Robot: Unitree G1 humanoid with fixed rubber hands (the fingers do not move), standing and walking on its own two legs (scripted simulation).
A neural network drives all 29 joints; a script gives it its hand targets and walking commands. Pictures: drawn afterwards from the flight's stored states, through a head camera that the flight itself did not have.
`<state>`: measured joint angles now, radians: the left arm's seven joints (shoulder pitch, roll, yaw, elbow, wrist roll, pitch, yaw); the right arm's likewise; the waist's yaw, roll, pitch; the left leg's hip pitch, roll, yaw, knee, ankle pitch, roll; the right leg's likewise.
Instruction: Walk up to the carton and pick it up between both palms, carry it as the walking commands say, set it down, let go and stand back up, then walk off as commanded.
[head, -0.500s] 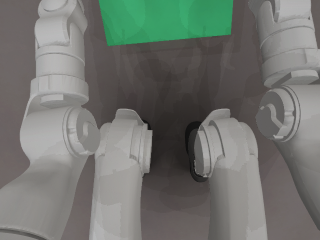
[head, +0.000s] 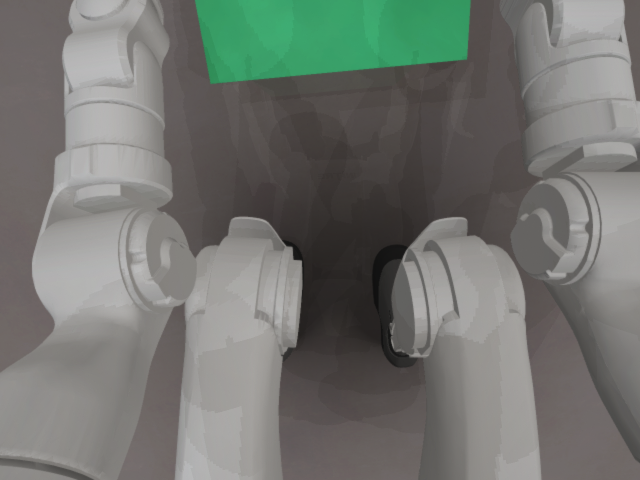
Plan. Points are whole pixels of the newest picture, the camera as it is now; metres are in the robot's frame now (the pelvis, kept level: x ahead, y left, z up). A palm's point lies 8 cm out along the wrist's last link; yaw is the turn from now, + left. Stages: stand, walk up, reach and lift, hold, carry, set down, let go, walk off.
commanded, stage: set down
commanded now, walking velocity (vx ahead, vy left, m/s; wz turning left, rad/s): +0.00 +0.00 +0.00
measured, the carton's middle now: out of the picture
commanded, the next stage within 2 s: none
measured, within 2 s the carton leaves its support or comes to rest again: neither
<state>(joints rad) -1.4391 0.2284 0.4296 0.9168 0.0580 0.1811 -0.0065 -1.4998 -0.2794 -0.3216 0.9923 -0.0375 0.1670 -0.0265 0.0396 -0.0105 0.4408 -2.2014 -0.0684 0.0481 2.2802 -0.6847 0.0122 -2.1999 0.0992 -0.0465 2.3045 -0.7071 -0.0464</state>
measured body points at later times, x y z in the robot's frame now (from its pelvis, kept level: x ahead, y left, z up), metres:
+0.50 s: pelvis -0.01 +0.00 -0.01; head +0.37 +0.00 +0.23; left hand +0.54 +0.19 -0.19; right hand +0.56 -0.14 -0.19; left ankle +0.09 +0.11 -0.32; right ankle +0.08 -0.09 -0.32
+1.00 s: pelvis -0.03 +0.01 -0.01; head +0.35 +0.01 +0.23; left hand +0.54 +0.22 -0.17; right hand +0.57 -0.17 -0.17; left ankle +0.09 +0.10 -0.32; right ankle +0.08 -0.09 -0.32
